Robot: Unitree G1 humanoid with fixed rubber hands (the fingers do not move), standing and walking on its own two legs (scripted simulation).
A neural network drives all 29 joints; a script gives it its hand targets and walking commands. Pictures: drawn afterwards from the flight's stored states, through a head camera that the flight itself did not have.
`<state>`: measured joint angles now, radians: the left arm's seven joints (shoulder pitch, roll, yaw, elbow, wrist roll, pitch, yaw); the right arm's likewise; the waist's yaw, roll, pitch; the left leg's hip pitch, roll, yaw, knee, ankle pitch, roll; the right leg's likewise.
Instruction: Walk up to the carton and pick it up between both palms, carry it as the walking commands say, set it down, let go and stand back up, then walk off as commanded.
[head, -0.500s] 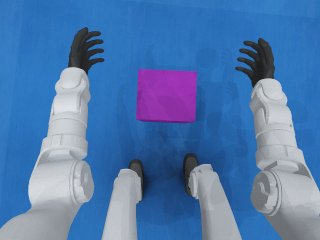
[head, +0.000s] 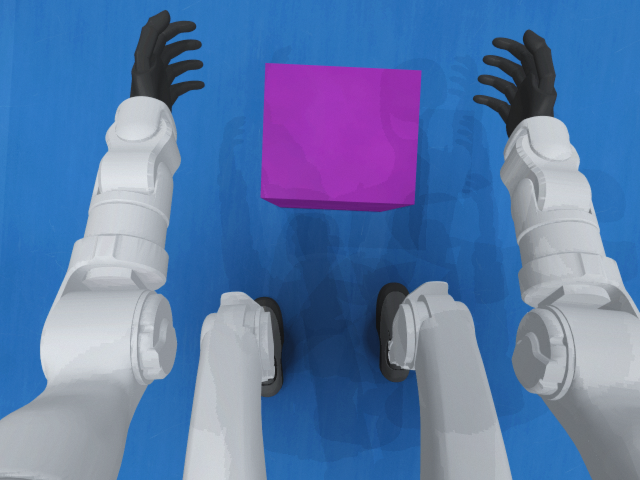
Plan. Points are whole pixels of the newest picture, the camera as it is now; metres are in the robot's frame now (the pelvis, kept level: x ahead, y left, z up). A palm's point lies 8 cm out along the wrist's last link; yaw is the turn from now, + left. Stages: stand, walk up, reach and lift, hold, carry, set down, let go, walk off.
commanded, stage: reach and lift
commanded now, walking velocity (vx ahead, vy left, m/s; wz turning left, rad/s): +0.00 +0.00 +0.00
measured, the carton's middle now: (335, 153) +0.50 -0.02 -0.38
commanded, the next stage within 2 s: none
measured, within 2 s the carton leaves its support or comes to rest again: neither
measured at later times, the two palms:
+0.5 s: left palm (203, 135) +0.51 +0.18 -0.27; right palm (466, 147) +0.48 -0.20 -0.27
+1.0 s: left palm (215, 141) +0.51 +0.17 -0.31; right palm (458, 146) +0.49 -0.21 -0.31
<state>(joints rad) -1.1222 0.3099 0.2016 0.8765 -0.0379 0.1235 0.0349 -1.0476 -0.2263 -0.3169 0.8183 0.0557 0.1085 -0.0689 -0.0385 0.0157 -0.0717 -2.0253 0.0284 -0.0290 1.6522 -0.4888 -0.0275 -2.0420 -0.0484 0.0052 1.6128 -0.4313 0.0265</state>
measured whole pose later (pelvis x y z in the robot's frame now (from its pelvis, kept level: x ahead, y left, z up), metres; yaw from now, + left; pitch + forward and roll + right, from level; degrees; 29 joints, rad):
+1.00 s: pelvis -0.03 +0.00 -0.14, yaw +0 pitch +39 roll +0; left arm -1.38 0.40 -0.01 1.13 -0.27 0.02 0.10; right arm -1.36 -0.34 -0.10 1.16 0.29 -0.01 -0.13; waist -0.04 -0.01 0.29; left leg -2.27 0.02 -0.05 2.15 -0.55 -0.04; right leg -2.30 -0.03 0.03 2.10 -0.48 0.03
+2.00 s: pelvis -0.03 +0.00 -0.16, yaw +1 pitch +38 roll +0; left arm -1.45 0.27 0.17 1.12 -0.05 0.13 0.07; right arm -1.44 -0.25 -0.27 1.13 0.09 0.10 -0.12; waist -0.04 -0.01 0.27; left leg -2.31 0.00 -0.05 2.19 -0.54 -0.05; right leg -2.35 0.01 0.06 2.15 -0.47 0.05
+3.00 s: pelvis -0.01 +0.00 -0.09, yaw +2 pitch +47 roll +0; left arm -1.21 0.10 0.36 0.75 0.16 0.34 0.04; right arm -1.12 -0.03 -0.50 0.64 -0.16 0.33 -0.07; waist -0.04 0.01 -0.06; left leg -2.25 -0.02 -0.05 1.95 -0.53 -0.05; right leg -2.26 0.00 0.06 1.93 -0.49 0.05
